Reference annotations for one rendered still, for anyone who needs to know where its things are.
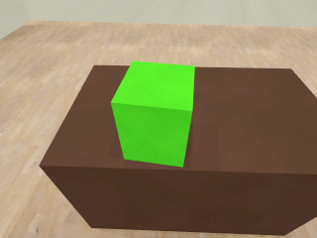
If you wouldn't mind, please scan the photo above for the pedestal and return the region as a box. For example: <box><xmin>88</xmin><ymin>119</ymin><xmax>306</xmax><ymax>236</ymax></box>
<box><xmin>39</xmin><ymin>64</ymin><xmax>317</xmax><ymax>236</ymax></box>

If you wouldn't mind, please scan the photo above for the carton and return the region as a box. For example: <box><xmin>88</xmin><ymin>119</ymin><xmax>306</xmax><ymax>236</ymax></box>
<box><xmin>111</xmin><ymin>60</ymin><xmax>195</xmax><ymax>168</ymax></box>

